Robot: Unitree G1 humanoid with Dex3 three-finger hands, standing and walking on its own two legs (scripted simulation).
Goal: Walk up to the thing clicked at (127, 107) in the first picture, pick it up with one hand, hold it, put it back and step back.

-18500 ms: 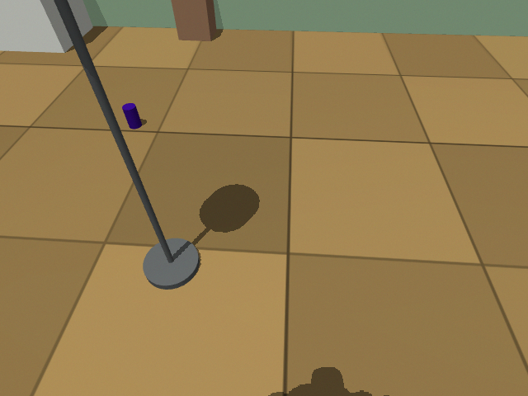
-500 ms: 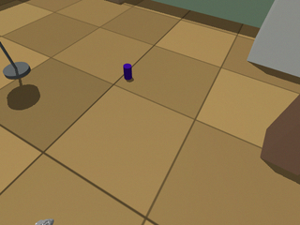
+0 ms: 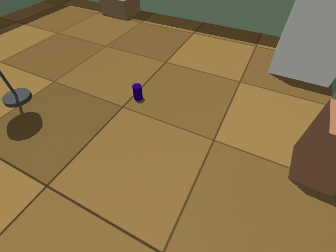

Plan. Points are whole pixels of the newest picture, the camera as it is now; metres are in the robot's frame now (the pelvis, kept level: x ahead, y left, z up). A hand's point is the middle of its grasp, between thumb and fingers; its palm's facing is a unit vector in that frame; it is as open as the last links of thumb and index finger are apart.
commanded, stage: stand
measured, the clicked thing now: (137, 92) +1.55 +0.30 -0.71
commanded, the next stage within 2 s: none
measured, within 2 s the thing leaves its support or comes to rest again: neither
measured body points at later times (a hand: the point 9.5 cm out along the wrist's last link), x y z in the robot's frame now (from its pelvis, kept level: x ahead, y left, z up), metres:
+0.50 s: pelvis +0.01 +0.01 +0.00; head +0.02 +0.01 +0.45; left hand +0.09 +0.31 -0.13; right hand +0.08 -0.29 -0.14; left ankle +0.04 +0.16 -0.74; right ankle +0.01 -0.12 -0.74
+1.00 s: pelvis +0.02 +0.01 +0.00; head +0.03 +0.01 +0.45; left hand +0.09 +0.31 -0.13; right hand +0.10 -0.29 -0.13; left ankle +0.04 +0.16 -0.74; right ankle +0.01 -0.12 -0.74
